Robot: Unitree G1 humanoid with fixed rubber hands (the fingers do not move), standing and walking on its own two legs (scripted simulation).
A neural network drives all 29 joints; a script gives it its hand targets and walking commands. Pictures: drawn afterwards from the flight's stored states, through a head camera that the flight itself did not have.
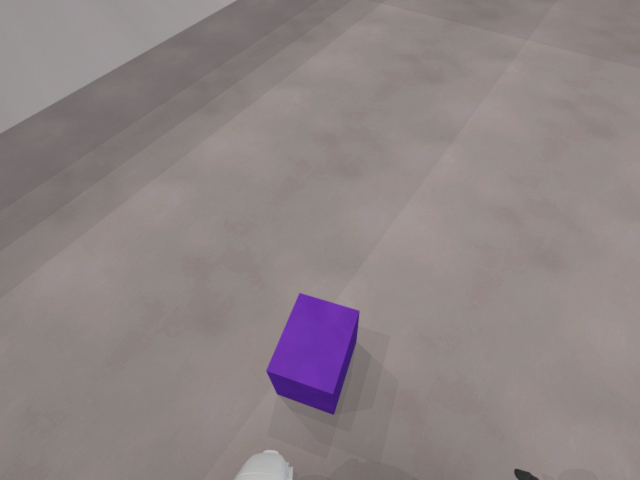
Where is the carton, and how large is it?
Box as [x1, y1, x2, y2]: [266, 293, 358, 414]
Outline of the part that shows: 299,293 266,370 278,394 333,414 356,339 358,311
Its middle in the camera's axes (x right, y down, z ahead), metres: -0.01 +0.34 +1.15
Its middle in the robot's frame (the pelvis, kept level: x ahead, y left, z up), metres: +0.49 +0.08 -0.66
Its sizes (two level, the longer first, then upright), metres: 0.244 0.186 0.231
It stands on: the floor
